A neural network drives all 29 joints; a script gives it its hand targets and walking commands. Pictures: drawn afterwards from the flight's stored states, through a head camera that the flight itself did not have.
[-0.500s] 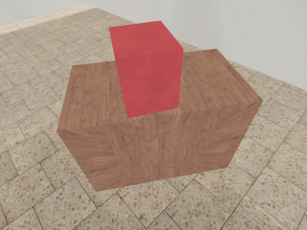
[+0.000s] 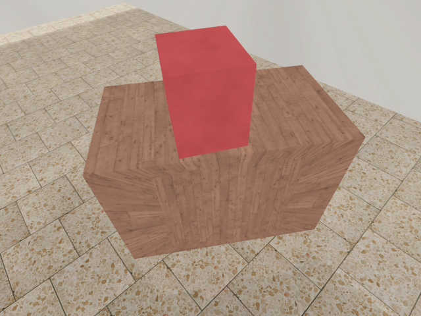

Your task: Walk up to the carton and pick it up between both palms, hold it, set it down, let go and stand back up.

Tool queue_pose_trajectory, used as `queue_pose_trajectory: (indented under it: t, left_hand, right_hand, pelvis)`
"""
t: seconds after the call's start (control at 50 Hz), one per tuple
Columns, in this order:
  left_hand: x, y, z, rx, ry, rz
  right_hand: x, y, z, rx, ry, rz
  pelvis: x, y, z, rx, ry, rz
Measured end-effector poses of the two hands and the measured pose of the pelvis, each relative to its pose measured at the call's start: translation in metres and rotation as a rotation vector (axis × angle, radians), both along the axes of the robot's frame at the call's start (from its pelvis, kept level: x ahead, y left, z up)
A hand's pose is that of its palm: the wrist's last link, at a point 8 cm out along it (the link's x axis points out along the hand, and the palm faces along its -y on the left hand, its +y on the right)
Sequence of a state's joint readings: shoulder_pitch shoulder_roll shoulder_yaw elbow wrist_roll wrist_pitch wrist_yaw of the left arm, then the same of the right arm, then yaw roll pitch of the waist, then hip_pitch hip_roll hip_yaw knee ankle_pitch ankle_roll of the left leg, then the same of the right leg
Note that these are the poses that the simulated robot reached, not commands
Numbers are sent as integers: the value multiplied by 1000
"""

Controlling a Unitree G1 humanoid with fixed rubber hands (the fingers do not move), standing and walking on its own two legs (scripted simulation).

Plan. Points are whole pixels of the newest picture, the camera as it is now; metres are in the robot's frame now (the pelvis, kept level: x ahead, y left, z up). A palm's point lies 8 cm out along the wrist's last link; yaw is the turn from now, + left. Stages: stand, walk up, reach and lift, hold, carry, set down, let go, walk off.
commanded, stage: walk up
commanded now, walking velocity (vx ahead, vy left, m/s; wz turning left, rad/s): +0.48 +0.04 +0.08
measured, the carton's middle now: (202, 91) +0.79 +0.07 +0.02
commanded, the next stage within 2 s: none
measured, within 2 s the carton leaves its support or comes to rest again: neither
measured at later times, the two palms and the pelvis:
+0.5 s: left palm (105, 298) +0.21 +0.27 -0.14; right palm out of the picture -0.01 -0.14 -0.11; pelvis +0.13 +0.04 +0.01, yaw +0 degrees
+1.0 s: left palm (141, 254) +0.31 +0.21 -0.12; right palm (323, 234) +0.37 -0.25 -0.14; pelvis +0.31 -0.02 +0.01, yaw +0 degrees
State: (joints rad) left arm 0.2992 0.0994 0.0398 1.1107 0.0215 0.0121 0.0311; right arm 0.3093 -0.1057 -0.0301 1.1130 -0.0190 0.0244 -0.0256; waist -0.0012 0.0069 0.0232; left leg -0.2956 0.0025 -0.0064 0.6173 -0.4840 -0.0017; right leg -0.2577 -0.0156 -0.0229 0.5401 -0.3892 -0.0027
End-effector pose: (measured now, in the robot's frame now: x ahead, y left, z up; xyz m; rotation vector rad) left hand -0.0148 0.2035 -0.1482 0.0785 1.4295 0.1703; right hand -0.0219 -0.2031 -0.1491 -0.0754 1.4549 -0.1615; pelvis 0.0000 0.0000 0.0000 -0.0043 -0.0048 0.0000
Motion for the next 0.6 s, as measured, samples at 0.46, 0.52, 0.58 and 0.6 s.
queue_pose_trajectory:
  t: [0.46, 0.52, 0.58, 0.6]
  left_hand:
    - [200, 77, 12, -27, -238, -126]
    - [243, 63, 10, -35, -238, -158]
    - [288, 41, 3, -47, -235, -199]
    - [304, 32, 0, -51, -237, -212]
  right_hand:
    - [7, 62, 38, -25, 110, -100]
    - [10, 69, 40, -2, 169, -137]
    - [22, 68, 39, 16, 218, -173]
    - [29, 65, 37, 21, 234, -183]
  pelvis:
    - [111, 48, 11, -40, 22, -5]
    - [137, 39, 8, -35, 29, -9]
    - [164, 26, 2, -26, 37, -12]
    - [174, 20, -1, -24, 39, -13]
